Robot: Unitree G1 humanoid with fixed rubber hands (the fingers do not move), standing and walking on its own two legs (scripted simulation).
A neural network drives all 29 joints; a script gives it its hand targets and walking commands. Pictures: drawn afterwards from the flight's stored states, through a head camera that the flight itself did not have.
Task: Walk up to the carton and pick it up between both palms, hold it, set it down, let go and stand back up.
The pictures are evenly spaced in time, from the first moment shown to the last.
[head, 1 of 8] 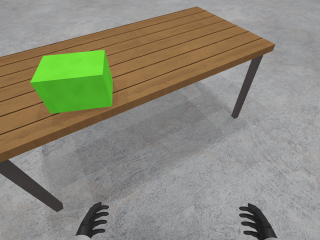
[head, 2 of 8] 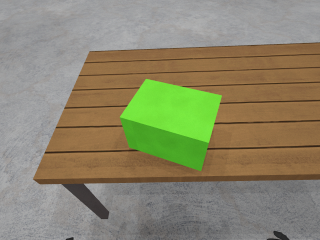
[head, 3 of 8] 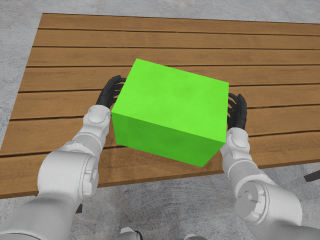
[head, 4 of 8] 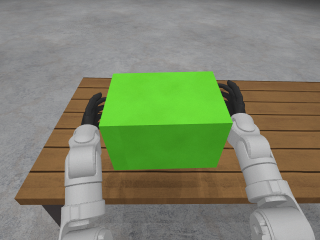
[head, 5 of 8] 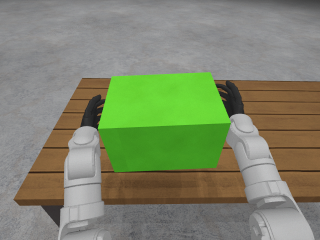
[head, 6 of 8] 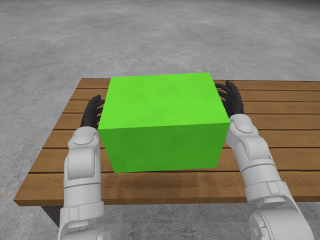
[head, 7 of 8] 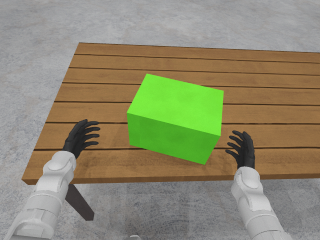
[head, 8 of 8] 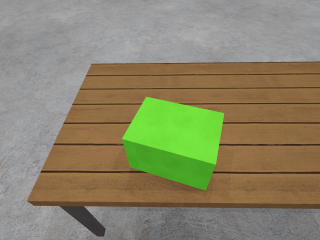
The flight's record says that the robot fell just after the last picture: no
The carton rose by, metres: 0.19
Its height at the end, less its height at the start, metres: +0.00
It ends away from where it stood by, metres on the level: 0.01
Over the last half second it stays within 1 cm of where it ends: yes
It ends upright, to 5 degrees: yes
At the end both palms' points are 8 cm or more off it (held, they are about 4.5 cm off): yes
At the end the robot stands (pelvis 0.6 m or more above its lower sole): yes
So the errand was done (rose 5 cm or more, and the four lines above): yes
